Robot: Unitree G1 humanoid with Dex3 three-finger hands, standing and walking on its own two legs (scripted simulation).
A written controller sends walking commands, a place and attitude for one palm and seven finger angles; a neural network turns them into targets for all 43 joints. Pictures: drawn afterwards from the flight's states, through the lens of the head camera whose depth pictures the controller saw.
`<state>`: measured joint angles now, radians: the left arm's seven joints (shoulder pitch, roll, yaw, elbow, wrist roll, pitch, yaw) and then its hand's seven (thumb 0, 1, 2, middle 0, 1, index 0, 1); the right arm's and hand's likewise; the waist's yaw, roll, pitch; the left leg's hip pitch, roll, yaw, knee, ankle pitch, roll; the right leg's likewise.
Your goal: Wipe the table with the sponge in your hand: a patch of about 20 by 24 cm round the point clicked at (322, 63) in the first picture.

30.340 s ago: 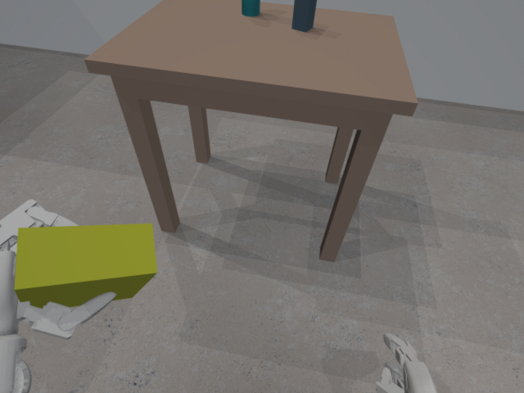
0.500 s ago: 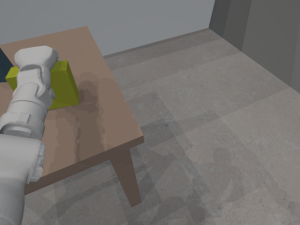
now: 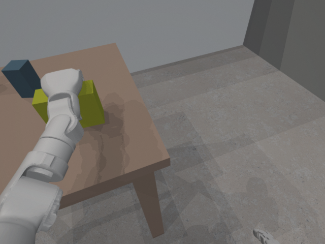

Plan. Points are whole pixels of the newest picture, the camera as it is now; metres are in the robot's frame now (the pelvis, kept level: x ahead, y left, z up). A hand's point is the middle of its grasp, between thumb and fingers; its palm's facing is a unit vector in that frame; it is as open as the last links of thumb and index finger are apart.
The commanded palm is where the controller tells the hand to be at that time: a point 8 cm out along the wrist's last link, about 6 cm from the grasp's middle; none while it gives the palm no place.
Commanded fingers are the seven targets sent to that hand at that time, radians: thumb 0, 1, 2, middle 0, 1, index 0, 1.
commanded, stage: wipe back along the third lane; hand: left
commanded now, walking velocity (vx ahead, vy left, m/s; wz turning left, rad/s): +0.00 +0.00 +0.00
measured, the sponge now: (75, 112) +0.42 +0.27 +0.10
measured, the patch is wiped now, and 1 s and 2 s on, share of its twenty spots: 1.00 1.00 1.00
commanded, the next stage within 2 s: slide back across to the middle lane in 1.96 s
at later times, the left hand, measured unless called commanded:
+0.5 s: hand (74, 114) +0.37 +0.24 +0.15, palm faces +0.10 +0.00 -0.99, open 9.9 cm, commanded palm +0.32 +0.22 +0.17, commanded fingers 0.00 0.10 1.30 -1.20 -1.60 -1.20 -1.60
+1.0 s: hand (77, 128) +0.32 +0.21 +0.15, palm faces +0.16 -0.03 -0.99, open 9.9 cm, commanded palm +0.27 +0.20 +0.17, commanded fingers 0.00 0.10 1.30 -1.20 -1.60 -1.20 -1.60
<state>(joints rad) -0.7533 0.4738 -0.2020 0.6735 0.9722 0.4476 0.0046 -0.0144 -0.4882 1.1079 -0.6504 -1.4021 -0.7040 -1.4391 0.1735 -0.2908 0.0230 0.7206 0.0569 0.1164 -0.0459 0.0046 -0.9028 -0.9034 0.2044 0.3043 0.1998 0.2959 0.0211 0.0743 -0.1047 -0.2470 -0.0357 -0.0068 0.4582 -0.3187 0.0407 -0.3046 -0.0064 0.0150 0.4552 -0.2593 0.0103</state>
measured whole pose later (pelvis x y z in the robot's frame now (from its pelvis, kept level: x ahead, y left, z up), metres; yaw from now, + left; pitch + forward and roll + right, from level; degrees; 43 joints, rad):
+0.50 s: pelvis +0.01 -0.01 +0.00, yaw +1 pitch +3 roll +0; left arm -0.49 0.43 -0.25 0.23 0.98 0.58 -0.06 0.01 -0.47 1.09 -0.64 -1.41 -0.70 -1.44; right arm 0.05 -0.28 0.08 0.66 0.06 0.12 -0.01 0.01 -0.90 -0.90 0.20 0.30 0.20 0.30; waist 0.08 0.10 -0.08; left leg -0.18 -0.04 -0.02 0.46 -0.34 0.03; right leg -0.24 -0.01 0.00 0.49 -0.30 0.00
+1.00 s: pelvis -0.01 -0.02 +0.00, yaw +0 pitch +1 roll +0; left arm -0.31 0.43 -0.24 0.01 0.96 0.62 -0.03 0.02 -0.46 1.08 -0.62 -1.42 -0.70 -1.43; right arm 0.05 -0.29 0.07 0.67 0.06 0.12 0.00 0.01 -0.90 -0.90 0.20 0.30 0.20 0.30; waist 0.08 0.12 -0.07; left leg -0.14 -0.03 0.00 0.46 -0.33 0.02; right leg -0.22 0.00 0.01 0.50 -0.29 -0.01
